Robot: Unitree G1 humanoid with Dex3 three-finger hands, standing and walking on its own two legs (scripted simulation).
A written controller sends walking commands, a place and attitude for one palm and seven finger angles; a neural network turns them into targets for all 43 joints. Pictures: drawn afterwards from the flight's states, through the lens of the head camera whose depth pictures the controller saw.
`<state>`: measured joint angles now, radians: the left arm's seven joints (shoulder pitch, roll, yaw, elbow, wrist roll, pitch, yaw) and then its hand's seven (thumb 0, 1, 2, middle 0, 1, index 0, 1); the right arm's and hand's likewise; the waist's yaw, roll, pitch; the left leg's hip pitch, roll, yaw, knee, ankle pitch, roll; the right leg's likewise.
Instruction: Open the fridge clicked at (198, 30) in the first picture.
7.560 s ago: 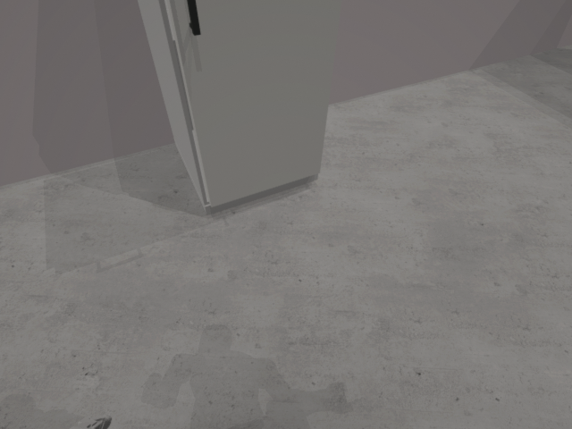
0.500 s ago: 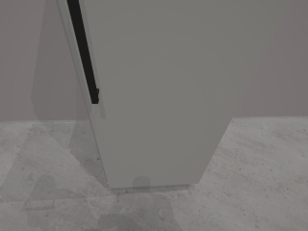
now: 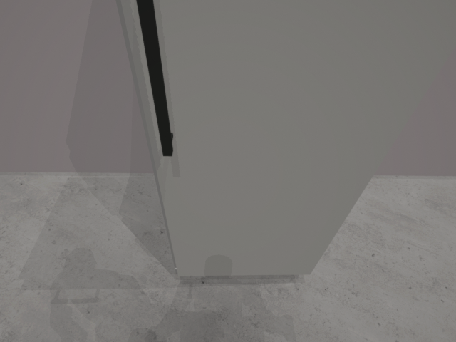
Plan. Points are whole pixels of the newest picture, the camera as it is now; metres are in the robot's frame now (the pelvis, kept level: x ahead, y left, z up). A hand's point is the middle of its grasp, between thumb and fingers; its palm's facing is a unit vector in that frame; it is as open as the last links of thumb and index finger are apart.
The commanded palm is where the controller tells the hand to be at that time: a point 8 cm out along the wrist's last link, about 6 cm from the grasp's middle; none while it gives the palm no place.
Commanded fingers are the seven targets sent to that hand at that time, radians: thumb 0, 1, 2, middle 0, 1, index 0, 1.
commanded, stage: come to a stop and stand still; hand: left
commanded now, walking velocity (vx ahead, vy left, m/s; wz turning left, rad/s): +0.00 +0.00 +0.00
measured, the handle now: (157, 62) +0.48 +0.17 +0.26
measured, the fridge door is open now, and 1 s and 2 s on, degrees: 0 0 0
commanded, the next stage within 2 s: look again from close up in 1.10 s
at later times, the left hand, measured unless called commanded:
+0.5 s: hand out of the picture +0.09 +0.23 -0.16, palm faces -0.05 -0.94 -0.32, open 7.4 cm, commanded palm none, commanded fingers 0.00 0.90 0.90 -0.20 -0.30 -0.20 -0.30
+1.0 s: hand out of the picture +0.12 +0.21 -0.15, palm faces -0.05 -0.95 -0.31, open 7.4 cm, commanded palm none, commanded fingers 0.00 0.90 0.90 -0.20 -0.30 -0.20 -0.30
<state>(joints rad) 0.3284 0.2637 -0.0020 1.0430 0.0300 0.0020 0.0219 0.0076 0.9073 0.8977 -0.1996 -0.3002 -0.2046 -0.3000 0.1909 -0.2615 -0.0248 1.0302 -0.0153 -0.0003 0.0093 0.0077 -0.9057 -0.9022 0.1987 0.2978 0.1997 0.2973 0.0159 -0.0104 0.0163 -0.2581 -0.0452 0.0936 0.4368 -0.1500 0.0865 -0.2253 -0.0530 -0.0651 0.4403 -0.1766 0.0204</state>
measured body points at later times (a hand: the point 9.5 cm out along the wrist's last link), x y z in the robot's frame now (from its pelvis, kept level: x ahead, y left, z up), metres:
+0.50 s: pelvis +0.03 -0.01 +0.01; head +0.04 +0.00 +0.46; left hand +0.09 +0.28 -0.13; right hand +0.09 -0.30 -0.13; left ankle +0.06 +0.06 -0.74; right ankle +0.04 -0.14 -0.74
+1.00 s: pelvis +0.05 -0.03 +0.01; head +0.05 -0.02 +0.46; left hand +0.12 +0.26 -0.13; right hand +0.12 -0.31 -0.12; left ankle +0.06 +0.06 -0.74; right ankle +0.04 -0.14 -0.74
